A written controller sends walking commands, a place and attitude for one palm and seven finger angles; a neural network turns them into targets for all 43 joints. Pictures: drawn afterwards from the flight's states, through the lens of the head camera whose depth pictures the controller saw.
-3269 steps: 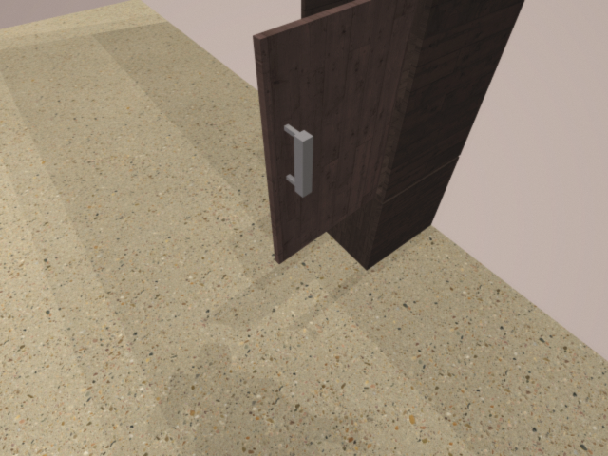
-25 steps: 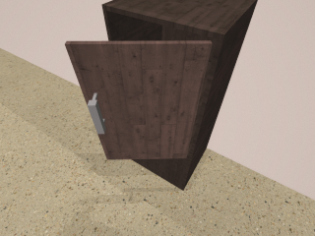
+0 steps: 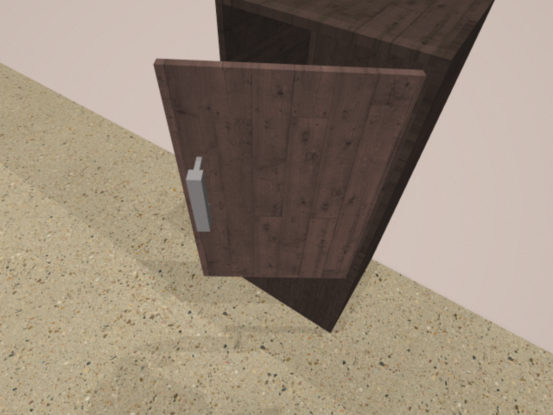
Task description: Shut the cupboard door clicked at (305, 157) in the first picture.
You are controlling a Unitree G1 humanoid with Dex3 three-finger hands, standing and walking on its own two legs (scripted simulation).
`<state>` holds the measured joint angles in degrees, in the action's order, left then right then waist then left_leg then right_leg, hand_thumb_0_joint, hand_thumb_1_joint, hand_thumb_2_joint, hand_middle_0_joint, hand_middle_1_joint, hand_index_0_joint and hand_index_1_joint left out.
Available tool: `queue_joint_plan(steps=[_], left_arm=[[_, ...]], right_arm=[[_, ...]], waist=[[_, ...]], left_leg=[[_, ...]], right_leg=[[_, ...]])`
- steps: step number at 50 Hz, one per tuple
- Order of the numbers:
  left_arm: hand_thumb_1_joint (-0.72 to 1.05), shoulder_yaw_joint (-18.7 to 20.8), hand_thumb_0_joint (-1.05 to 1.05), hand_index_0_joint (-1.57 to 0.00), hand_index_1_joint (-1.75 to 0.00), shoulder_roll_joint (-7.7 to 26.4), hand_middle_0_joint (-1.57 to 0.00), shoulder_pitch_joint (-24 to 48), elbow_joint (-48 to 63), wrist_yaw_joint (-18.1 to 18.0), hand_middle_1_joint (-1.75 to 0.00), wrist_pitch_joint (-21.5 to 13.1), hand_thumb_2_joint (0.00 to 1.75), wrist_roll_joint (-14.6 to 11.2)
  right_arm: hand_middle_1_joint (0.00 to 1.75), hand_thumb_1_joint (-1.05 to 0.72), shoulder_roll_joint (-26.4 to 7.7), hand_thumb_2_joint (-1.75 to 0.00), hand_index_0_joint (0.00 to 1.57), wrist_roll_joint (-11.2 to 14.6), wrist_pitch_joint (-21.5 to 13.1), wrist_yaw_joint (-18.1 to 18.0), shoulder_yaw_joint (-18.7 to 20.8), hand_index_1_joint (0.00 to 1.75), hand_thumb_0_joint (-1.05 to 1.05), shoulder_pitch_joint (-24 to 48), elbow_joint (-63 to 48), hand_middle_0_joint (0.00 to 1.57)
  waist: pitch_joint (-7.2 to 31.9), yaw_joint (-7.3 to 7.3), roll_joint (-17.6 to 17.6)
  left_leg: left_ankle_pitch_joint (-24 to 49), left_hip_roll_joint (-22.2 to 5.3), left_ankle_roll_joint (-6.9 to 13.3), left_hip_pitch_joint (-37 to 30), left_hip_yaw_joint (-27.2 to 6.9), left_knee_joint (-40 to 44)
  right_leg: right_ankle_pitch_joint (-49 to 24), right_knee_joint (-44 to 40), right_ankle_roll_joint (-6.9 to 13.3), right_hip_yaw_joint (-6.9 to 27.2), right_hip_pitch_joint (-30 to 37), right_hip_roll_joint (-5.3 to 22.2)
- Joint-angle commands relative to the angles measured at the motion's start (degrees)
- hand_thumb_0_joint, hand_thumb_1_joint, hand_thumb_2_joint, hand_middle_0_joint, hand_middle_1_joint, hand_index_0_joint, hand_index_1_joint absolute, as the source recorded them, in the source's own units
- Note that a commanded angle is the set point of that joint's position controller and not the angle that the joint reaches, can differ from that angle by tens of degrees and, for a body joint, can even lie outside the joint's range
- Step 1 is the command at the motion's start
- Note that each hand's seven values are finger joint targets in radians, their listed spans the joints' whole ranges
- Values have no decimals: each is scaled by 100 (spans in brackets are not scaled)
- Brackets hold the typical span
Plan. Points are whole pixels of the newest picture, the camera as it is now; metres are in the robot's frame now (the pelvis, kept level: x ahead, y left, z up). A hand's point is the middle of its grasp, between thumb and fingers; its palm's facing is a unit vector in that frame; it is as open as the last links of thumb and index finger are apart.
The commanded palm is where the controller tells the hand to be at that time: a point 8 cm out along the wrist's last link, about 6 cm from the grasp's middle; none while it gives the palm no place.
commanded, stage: come to a stop and stand still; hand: left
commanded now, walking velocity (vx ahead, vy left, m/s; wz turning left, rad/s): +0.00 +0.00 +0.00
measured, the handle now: (201, 194) +0.48 +0.19 +0.01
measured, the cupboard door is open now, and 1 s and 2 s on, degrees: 34 34 34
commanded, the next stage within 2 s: look again from close up in 0.20 s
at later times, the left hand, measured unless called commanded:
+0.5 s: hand out of the picture -0.03 +0.18 -0.18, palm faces +0.03 -0.98 -0.20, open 7.4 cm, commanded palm none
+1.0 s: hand out of the picture -0.07 +0.14 -0.19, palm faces +0.06 -0.99 -0.12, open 7.4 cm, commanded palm none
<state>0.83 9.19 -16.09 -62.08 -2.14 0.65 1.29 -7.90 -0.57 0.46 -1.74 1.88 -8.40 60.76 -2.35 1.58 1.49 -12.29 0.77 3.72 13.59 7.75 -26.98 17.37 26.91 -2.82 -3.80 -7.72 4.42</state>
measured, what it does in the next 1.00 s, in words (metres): stands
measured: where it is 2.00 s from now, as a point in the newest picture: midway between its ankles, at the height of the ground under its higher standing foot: outside the picture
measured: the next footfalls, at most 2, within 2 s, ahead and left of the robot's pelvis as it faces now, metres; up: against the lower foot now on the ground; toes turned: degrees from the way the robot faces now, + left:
right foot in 1.86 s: +0.12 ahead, -0.15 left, +0.00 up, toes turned -2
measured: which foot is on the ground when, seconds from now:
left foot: down 0.00-1.00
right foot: down 0.00-1.00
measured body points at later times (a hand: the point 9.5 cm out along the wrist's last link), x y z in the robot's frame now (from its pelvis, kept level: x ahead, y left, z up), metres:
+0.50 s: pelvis -0.02 +0.00 +0.00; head -0.02 +0.01 +0.45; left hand -0.03 +0.23 -0.16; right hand -0.02 -0.22 -0.16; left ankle +0.03 +0.07 -0.74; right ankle -0.03 -0.14 -0.74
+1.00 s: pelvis -0.04 -0.01 +0.00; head -0.05 +0.01 +0.45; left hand -0.07 +0.19 -0.17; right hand -0.03 -0.24 -0.15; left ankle +0.03 +0.07 -0.74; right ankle -0.04 -0.14 -0.74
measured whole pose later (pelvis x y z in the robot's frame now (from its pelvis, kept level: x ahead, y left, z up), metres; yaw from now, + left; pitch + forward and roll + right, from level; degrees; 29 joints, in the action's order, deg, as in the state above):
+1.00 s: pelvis -0.04 -0.01 +0.00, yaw +2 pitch -2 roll -1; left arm -0.9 8.3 -22.2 -61.1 -1.7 -0.2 1.2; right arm -7.8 -1.2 1.0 -0.3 0.5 -18.0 62.1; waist 0.8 0.1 2.3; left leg -12.4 -0.5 2.7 17.9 5.0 -29.5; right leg 17.5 28.8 -0.5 -5.9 -10.9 2.8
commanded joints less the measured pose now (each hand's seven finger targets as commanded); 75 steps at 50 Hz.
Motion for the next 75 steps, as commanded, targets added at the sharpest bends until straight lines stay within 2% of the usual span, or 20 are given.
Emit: queue_joint_plan(steps=[1, 14, 15, 16, 18, 20, 25, 34, 43, 47, 52, 55, 58, 60, 64, 67, 68, 72, 74, 75], left_arm=[[90, 35, 0, -20, -30, 343, -20, -362, 67, -4, -30, -43, 90, 32], [90, 28, 0, -20, -30, 391, -20, -551, -93, -16, -30, -61, 90, 2], [90, -106, 0, -20, -30, 529, -20, -481, -82, -237, -30, -196, 90, 99], [90, -74, 0, -20, -30, 618, -20, -633, -13, -225, -30, -289, 90, 48], [90, -66, 0, -20, -30, 568, -20, -791, 35, -147, -30, -266, 90, -18], [90, -62, 0, -20, -30, 497, -20, -648, 104, -117, -30, -224, 90, -52], [90, -76, 0, -20, -30, 433, -20, -616, 243, -70, -30, -129, 90, -6], [90, -73, 0, -20, -30, 476, -20, -779, 340, -59, -30, -165, 90, -10], [90, -87, 0, -20, -30, 452, -20, -898, 295, -40, -30, -197, 90, -13], [90, -35, 0, -20, -30, 466, -20, -1060, 236, -8, -30, -146, 90, 23], [90, 23, 0, -20, -30, 423, -20, -1097, 190, 27, -30, -153, 90, -7], [90, 26, 0, -20, -30, 297, -20, -1120, 197, 61, -30, -181, 90, -12], [90, 3, 0, -20, -30, 108, -20, -1169, 217, 91, -30, -169, 90, 36], [90, -10, 0, -20, -30, 5, -20, -1242, 201, 114, -30, -153, 90, 56], [90, 35, 0, -20, -30, 29, -20, -1587, 56, 128, -30, -238, 90, 30], [90, 149, 0, -20, -30, 475, -20, -1785, -46, 25, -30, -326, 90, -9], [90, 161, 0, -20, -30, 498, -20, -1784, -25, 1, -30, -350, 90, 0], [90, 171, 0, -20, -30, 468, -20, -1541, 6, -14, -30, -361, 90, 65], [90, 156, 0, -20, -30, 425, -20, -1268, 27, 13, -30, -320, 90, 21], [90, 120, 0, -20, -30, 306, -20, -1240, 26, 40, -30, -304, 90, -17]], right_arm=[[30, -90, -627, -90, 20, -6, -54, 38, 63, 30, 0, -478, -47, 20], [30, -90, -628, -90, 20, -5, -122, 33, -15, 30, 0, -749, 214, 20], [30, -90, -990, -90, 20, 24, -193, 83, -83, 30, 0, -744, -207, 20], [30, -90, -866, -90, 20, -13, -276, 74, -135, 30, 0, -667, -243, 20], [30, -90, -762, -90, 20, -27, -310, 38, -102, 30, 0, -1046, -179, 20], [30, -90, -810, -90, 20, -11, -259, 33, -68, 30, 0, -1055, -265, 20], [30, -90, -786, -90, 20, -27, -119, 84, -16, 30, 0, -962, -391, 20], [30, -90, -666, -90, 20, -24, -98, 123, -43, 30, 0, -1059, -298, 20], [30, -90, -607, -90, 20, -4, -125, 122, -63, 30, 0, -1049, -184, 20], [30, -90, -633, -90, 20, -48, -58, 128, -36, 30, 0, -1041, -145, 20], [30, -90, -465, -90, 20, -65, -75, 121, -35, 30, 0, -1167, -107, 20], [30, -90, -533, -90, 20, -67, -137, 99, 0, 30, 0, -1269, -70, 20], [30, -90, -775, -90, 20, -67, -172, 66, 92, 30, 0, -1419, -18, 20], [30, -90, -864, -90, 20, -52, -181, 53, 140, 30, 0, -1345, -51, 20], [30, -90, -605, -90, 20, -31, -223, 52, 104, 30, 0, -1100, -100, 20], [30, -90, -176, -90, 20, -31, -268, 122, 9, 30, 0, -728, -301, 20], [30, -90, -201, -90, 20, -48, -267, 152, 28, 30, 0, -581, -384, 20], [30, -90, -36, -90, 20, -18, -298, 203, 13, 30, 0, -517, -367, 20], [30, -90, 18, -90, 20, -32, -342, 176, -20, 30, 0, -1096, -159, 20], [30, -90, -193, -90, 20, -43, -373, 132, 17, 30, 0, -1556, 21, 20]], waist=[[-225, -146, 82], [-129, -116, -230], [-487, -236, -517], [-297, -133, -743], [592, -133, -694], [716, -192, -477], [-402, -175, -144], [-370, -193, 163], [-299, -178, -146], [-430, -126, -131], [-560, -182, -12], [-444, -197, -417], [-475, -190, -994], [-521, -127, -1028], [-285, 69, -309], [-498, 143, 1342], [-556, 153, 1243], [-552, -25, 508], [-319, -299, 474], [-130, -457, 33]], left_leg=[[280, -794, -200, -309, -970, 957], [195, -770, -248, -426, -966, 1258], [1623, -851, -368, -33, -989, 388], [2545, -754, -344, -63, -1059, 212], [2054, -769, -242, -439, -1130, 205], [1177, -777, -119, -355, -1161, 301], [-1195, -693, -104, 644, -1292, 899], [-938, -579, -143, 396, -1047, 730], [-767, -617, -181, 302, -990, 750], [-1863, -531, -148, 733, -1020, 656], [-1586, -379, -123, 693, -866, 218], [-1866, -626, -19, 585, -1222, 583], [-2829, -1193, 268, 622, -2138, 1463], [-3026, -1405, 444, 780, -2367, 1641], [-2124, -970, 241, 1169, -1572, 898], [-980, -100, -125, 2009, -203, -1193], [-1177, -180, -113, 2159, -252, -1710], [-1100, -274, -103, 1688, -155, -1479], [-289, -107, -120, 228, 59, -314], [-152, -254, -82, -628, -228, 13]], right_leg=[[-505, -749, 212, 326, -534, 273], [-591, -842, 201, 314, -305, 315], [-705, -506, 331, 373, -629, 254], [-1230, -572, 397, 341, -429, 312], [-765, -253, 502, 279, -67, 246], [-454, -226, 495, 222, -77, 205], [357, -269, 501, 225, -643, 112], [718, -590, 505, 467, -1044, 231], [459, -729, 468, 500, -998, 225], [1595, -764, 476, 374, -972, 179], [1812, -785, 624, 537, -1229, 260], [1451, -352, 602, 260, -1187, 53], [934, 561, 536, -210, -1208, -345], [769, 844, 544, -265, -1129, -362], [468, -215, 631, 165, -192, -130], [800, -1402, 1207, 1921, 248, 1110], [373, -1487, 1381, 2025, 219, 1319], [-1080, -1027, 1375, 1177, 58, 1101], [-866, -464, 1033, 552, -628, 620], [-720, 260, 865, 310, -1108, 338]])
